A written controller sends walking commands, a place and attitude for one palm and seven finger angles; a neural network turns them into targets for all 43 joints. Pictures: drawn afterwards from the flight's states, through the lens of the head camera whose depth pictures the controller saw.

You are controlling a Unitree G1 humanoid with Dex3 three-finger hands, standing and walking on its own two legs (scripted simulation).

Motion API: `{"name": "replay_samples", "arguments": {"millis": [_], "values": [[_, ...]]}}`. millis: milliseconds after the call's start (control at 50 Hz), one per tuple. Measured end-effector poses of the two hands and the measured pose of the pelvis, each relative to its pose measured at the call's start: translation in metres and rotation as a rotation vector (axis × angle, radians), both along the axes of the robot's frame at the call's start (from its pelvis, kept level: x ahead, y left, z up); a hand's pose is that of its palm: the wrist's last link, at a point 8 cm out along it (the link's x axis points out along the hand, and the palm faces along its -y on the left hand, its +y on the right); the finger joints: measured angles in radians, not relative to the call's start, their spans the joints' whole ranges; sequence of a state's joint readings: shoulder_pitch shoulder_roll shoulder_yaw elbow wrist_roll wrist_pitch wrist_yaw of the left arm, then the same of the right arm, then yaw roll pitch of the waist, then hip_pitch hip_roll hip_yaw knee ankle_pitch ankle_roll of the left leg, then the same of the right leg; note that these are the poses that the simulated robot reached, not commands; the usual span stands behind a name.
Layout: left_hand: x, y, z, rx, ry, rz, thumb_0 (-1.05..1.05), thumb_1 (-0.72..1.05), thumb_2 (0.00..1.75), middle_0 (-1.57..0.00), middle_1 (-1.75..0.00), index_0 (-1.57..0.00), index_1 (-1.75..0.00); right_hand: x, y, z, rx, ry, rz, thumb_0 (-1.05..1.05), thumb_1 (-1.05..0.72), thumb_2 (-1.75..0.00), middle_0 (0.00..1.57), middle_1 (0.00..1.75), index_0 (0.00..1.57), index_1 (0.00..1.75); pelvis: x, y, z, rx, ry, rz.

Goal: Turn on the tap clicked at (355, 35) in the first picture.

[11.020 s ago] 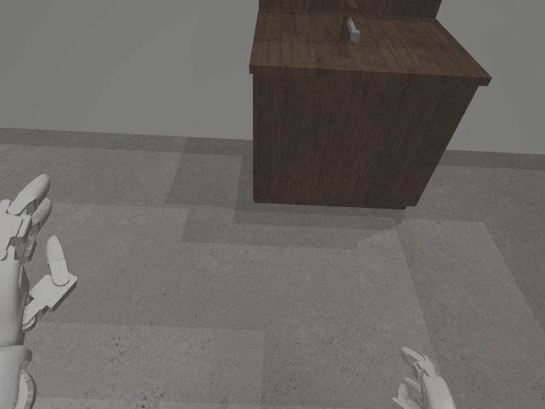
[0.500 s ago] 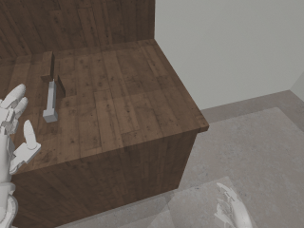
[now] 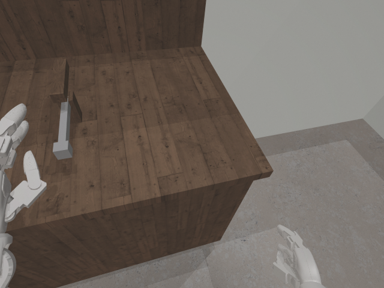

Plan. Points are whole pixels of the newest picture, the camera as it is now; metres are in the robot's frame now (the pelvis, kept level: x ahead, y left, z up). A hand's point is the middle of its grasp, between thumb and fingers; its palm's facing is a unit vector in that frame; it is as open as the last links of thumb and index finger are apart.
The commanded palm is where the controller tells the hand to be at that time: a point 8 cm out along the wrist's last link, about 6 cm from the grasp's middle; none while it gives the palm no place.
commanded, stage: come to a stop and stand still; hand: left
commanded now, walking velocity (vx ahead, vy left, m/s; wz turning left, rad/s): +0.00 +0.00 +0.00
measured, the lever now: (63, 150) +0.35 +0.31 +0.07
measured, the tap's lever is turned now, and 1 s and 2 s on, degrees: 0 0 0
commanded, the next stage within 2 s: look again from close up in 0.06 s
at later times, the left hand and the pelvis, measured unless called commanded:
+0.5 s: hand (24, 196) +0.20 +0.26 +0.16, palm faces +0.41 -0.85 -0.34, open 7.4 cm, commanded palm +0.14 +0.29 +0.18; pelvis -0.01 +0.01 +0.00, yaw +1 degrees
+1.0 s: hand (32, 208) +0.19 +0.25 +0.16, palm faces +0.41 -0.84 -0.36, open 7.4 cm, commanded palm +0.13 +0.27 +0.18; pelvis -0.02 -0.01 +0.00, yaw +1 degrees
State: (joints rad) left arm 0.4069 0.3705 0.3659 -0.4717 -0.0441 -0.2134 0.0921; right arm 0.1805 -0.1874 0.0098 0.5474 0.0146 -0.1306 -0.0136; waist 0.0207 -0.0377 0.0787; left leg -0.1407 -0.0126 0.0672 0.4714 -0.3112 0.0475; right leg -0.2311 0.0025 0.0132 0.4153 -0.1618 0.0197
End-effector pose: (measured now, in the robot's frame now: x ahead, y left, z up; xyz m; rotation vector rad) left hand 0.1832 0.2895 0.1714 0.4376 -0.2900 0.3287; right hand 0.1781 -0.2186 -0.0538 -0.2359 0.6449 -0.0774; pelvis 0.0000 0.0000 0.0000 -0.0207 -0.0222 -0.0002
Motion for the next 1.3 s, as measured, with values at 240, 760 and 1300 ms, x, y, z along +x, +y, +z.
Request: {"name": "replay_samples", "arguments": {"millis": [240, 760, 1300], "values": [[-0.014, 0.012, 0.000, -0.031, -0.020, 0.035, 0.01, 0.89, 0.90, -0.21, -0.31, -0.21, -0.31, -0.005, 0.017, -0.003, 0.006, 0.023, 0.026, 0.02, -0.90, -0.90, 0.20, 0.30, 0.20, 0.30, -0.006, 0.008, 0.000, -0.002, -0.014, 0.012], [-0.013, 0.016, 0.026, 0.066, -0.122, 0.054, 0.01, 0.90, 0.90, -0.21, -0.31, -0.21, -0.30, -0.038, 0.003, -0.016, 0.050, 0.030, 0.049, 0.02, -0.90, -0.90, 0.20, 0.30, 0.20, 0.30, -0.025, -0.003, -0.003, 0.018, -0.018, 0.006], [-0.021, -0.006, -0.002, -0.023, -0.032, 0.010, 0.01, 0.89, 0.90, -0.21, -0.31, -0.21, -0.31, -0.021, -0.006, 0.000, -0.002, -0.015, 0.024, 0.02, -0.90, -0.90, 0.20, 0.30, 0.20, 0.30, -0.016, -0.007, 0.000, 0.007, -0.019, 0.018]]}}
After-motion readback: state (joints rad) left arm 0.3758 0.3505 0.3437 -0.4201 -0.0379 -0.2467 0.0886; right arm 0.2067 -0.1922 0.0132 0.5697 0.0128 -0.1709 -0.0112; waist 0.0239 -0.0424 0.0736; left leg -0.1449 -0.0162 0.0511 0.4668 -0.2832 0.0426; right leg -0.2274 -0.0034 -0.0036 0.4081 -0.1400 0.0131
